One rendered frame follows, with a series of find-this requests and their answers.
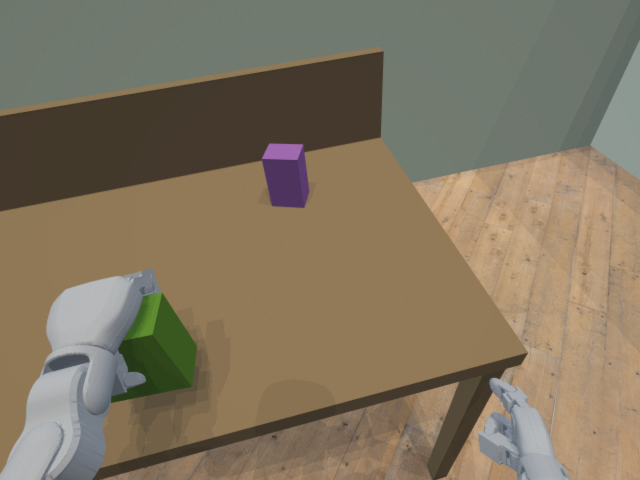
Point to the sponge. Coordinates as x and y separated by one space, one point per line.
159 347

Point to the right robot hand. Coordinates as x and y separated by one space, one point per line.
524 434

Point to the table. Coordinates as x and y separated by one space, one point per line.
298 314

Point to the robot left forearm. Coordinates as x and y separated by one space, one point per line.
63 436

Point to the robot right forearm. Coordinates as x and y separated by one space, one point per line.
540 467

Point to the left robot hand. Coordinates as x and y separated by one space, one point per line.
100 313

